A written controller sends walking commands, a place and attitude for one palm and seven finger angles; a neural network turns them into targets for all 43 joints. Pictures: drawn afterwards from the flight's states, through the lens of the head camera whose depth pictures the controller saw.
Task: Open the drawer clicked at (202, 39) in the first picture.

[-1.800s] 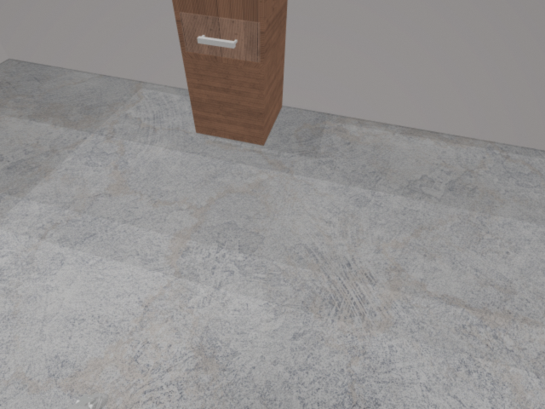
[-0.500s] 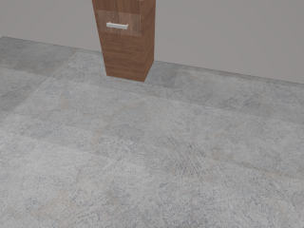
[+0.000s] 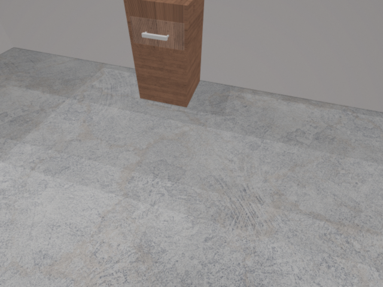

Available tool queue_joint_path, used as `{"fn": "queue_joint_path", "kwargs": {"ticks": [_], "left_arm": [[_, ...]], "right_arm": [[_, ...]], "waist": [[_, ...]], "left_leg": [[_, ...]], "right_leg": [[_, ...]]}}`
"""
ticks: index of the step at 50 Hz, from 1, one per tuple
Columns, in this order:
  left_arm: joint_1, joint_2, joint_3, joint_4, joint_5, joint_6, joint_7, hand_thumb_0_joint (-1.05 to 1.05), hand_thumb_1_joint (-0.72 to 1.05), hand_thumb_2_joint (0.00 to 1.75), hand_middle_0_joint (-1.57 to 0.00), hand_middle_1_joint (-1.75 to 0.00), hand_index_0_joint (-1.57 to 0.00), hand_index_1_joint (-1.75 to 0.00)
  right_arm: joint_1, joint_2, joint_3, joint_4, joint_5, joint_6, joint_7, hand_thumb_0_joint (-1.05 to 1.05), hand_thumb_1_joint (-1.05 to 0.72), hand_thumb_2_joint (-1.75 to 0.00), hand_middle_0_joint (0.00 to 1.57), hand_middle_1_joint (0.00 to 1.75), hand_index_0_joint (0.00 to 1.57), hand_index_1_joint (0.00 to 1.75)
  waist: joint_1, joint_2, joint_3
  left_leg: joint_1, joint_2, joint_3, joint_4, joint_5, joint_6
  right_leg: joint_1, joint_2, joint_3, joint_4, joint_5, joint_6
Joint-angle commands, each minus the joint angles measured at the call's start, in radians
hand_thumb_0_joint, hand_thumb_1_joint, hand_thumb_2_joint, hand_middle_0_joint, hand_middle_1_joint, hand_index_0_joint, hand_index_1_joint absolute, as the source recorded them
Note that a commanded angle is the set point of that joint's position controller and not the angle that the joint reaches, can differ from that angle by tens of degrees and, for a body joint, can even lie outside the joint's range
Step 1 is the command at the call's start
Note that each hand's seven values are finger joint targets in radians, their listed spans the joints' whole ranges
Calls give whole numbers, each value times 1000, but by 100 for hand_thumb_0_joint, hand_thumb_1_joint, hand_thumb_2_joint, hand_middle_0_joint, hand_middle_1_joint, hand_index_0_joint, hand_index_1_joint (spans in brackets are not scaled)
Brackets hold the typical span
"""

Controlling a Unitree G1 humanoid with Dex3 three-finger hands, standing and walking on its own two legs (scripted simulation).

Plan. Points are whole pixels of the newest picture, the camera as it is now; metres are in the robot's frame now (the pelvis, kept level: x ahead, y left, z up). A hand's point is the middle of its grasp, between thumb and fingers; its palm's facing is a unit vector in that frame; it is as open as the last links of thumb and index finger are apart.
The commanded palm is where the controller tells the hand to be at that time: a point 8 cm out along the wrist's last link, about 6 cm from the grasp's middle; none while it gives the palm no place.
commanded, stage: walk to a spot facing it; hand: left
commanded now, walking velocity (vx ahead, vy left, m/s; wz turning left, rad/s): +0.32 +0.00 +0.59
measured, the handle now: (155, 35) +1.67 +0.32 -0.18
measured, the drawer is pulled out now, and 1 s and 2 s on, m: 0.00 0.00 0.00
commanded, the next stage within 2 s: turn to face it in 1.88 s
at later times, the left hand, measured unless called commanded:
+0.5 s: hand (93, 278) +0.18 +0.25 -0.17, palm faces +0.19 -0.97 -0.16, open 7.3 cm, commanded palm none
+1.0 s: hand (105, 241) +0.27 +0.25 -0.18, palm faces +0.42 -0.89 -0.19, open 7.3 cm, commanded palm none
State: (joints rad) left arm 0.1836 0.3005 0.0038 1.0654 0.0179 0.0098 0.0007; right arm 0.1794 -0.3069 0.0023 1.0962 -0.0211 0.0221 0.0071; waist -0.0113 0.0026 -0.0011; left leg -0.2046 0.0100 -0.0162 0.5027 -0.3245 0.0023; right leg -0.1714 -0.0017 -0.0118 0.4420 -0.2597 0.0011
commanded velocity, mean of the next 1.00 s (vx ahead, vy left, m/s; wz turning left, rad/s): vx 0.36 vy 0.00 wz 0.29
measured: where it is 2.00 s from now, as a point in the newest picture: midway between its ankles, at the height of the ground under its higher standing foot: (150, 189)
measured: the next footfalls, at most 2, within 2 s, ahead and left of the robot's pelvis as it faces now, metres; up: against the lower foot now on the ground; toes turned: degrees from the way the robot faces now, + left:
right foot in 0.64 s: +0.39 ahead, -0.04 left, +0.00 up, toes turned +6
left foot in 1.06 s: +0.51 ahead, +0.27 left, +0.00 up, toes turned +31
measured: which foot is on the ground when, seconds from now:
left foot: down 0.00-0.64, up 0.66-1.00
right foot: down 0.00-0.16, up 0.18-0.62, down 0.64-1.00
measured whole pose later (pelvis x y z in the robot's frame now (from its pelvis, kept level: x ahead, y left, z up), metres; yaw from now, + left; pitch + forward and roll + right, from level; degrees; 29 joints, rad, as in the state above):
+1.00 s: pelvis +0.38 +0.10 -0.01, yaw +22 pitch +0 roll -2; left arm 0.37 0.19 0.05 1.11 0.03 -0.07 0.01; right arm 0.12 -0.20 -0.06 1.00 -0.02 -0.02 0.04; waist 0.03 0.00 0.05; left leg -0.51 0.11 0.11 0.71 -0.20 0.02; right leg -0.04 -0.06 -0.26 0.41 -0.34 0.03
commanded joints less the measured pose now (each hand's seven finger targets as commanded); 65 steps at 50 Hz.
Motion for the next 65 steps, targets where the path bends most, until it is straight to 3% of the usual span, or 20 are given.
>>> {"fn": "queue_joint_path", "kwargs": {"ticks": [1, 7, 8, 9, 10, 15, 26, 30, 31, 32, 33, 37, 43, 48, 51, 52, 53, 54, 59, 65], "left_arm": [[133, 204, 65, -55, 7, -23, 13, 0, 90, 90, -20, -30, -20, -30], [70, 121, 68, -89, 0, -32, 3, 0, 90, 90, -20, -30, -20, -30], [66, 38, 54, -123, -8, -26, -8, 0, 90, 90, -20, -30, -20, -30], [-26, 25, 47, -182, 3, -33, -6, 0, 90, 90, -20, -30, -20, -30], [-59, 35, 52, -187, 9, -38, -4, 0, 90, 90, -20, -30, -20, -30], [45, -18, 53, -108, 12, -43, -24, 0, 90, 90, -20, -30, -20, -30], [-150, -70, 55, -175, 3, -55, -23, 0, 90, 90, -20, -30, -20, -30], [131, -11, 78, -93, 8, -77, -16, 0, 90, 90, -20, -30, -20, -30], [302, 77, 103, -48, 20, -94, -4, 0, 90, 90, -20, -30, -20, -30], [409, 185, 124, -22, 15, -91, 7, 0, 90, 90, -20, -30, -20, -30], [340, 167, 121, -32, 3, -86, 8, 0, 90, 90, -20, -30, -20, -30], [132, -38, 60, -63, 15, -100, 17, 0, 90, 90, -20, -30, -20, -30], [159, -23, 56, -31, 14, -107, 16, 0, 90, 90, -20, -30, -20, -30], [230, 25, 59, 7, 11, -97, 13, 0, 90, 90, -20, -30, -20, -30], [207, 42, 64, 12, 7, -88, 14, 0, 90, 90, -20, -30, -20, -30], [207, 21, 62, 1, 2, -85, 9, 0, 90, 90, -20, -30, -20, -30], [245, -39, 54, -27, -10, -82, -3, 0, 90, 90, -20, -30, -20, -30], [190, -17, 52, -61, -3, -79, 3, 0, 90, 90, -20, -30, -20, -30], [180, -73, 54, -6, 13, -52, -13, 0, 90, 90, -20, -30, -20, -30], [108, -85, 63, -40, 16, -26, -17, 0, 90, 90, -20, -30, -20, -30]], "right_arm": [[-37, -88, -35, -118, 2, -23, 4, 0, -90, -90, 20, 30, 20, 30], [239, -51, -54, -71, 4, -45, 15, 0, -90, -90, 20, 30, 20, 30], [347, -147, -85, -49, -10, -52, 5, 0, -90, -90, 20, 30, 20, 30], [421, -174, -88, -37, -7, -57, -3, 0, -90, -90, 20, 30, 20, 30], [382, -144, -83, -44, 2, -55, -9, 0, -90, -90, 20, 30, 20, 30], [266, -21, -58, -51, 9, -99, -27, 0, -90, -90, 20, 30, 20, 30], [345, 19, -72, 16, -2, -103, -33, 0, -90, -90, 20, 30, 20, 30], [296, -5, -77, 12, 3, -99, -34, 0, -90, -90, 20, 30, 20, 30], [301, 26, -73, -7, 13, -104, -25, 0, -90, -90, 20, 30, 20, 30], [327, 86, -60, -48, 19, -111, -19, 0, -90, -90, 20, 30, 20, 30], [258, 62, -72, -53, 16, -103, -15, 0, -90, -90, 20, 30, 20, 30], [159, 115, -65, -62, -6, -67, 6, 0, -90, -90, 20, 30, 20, 30], [68, 130, -60, -104, -4, -42, 31, 0, -90, -90, 20, 30, 20, 30], [-57, 112, -52, -147, -1, -61, 43, 0, -90, -90, 20, 30, 20, 30], [90, 54, -67, -108, -7, -71, 29, 0, -90, -90, 20, 30, 20, 30], [251, -23, -88, -65, -12, -77, 18, 0, -90, -90, 20, 30, 20, 30], [352, -156, -118, -41, -17, -81, 4, 0, -90, -90, 20, 30, 20, 30], [356, -161, -112, -33, -2, -73, -8, 0, -90, -90, 20, 30, 20, 30], [124, 17, -65, -80, 4, -103, -22, 0, -90, -90, 20, 30, 20, 30], [177, 32, -72, -52, 7, -110, -26, 0, -90, -90, 20, 30, 20, 30]], "waist": [[61, -193, 98], [-72, 28, 43], [-112, 334, 49], [-126, 317, 92], [-99, 163, 112], [-12, 73, 76], [-57, 116, 137], [84, 29, 6], [148, -111, -111], [142, -306, -218], [137, -197, -159], [22, -94, 68], [-3, -112, 78], [40, -113, 87], [-53, -61, 45], [-121, 65, -60], [-129, 351, -141], [-132, 302, -141], [1, 97, 32], [15, 63, 87]], "left_leg": [[-335, 44, 28, 288, -164, 9], [157, 41, 74, -46, -36, 21], [234, 271, -341, -236, -268, 114], [199, 389, -584, -364, -294, 197], [139, 403, -586, -358, -329, 233], [91, 228, -235, -321, 97, 181], [167, 208, -130, -270, 407, 181], [68, 152, -69, 81, 643, 117], [-150, 77, -6, 390, 403, 71], [-376, -65, 29, 726, -201, 39], [-397, 11, -35, 848, -196, 57], [-373, 121, -18, 779, 35, 32], [-345, 133, 77, 413, 126, -8], [-267, 86, 145, 183, 121, 18], [26, 35, 182, 57, 128, 43], [252, 95, 79, -20, 106, 72], [431, 362, -340, -156, 107, 165], [404, 436, -449, -252, 34, 207], [39, 287, -103, -308, 151, 137], [69, 268, -53, -384, 141, 164]], "right_leg": [[75, -370, 356, -283, -370, -175], [-219, -214, -66, 89, -190, -48], [-437, -72, -166, 438, -280, 23], [-567, -33, -83, 642, -362, 19], [-594, -89, -7, 741, -283, 1], [-483, -132, -14, 668, -22, 39], [-408, -94, -93, 250, 56, 36], [55, -30, -119, 90, 104, -13], [342, -230, 108, 44, 41, -80], [471, -517, 558, -119, 46, -180], [330, -520, 568, -194, -223, -207], [-61, -373, 154, -239, -51, -117], [-55, -303, -81, -253, 136, -109], [68, -317, -97, -198, 255, -104], [-3, -289, -172, 33, 380, -74], [-101, -224, -219, 294, 314, -36], [-364, -67, -235, 644, -203, 20], [-453, -57, -97, 803, -332, 3], [-374, -172, -25, 745, -53, 20], [-454, -179, -35, 591, 77, 46]]}}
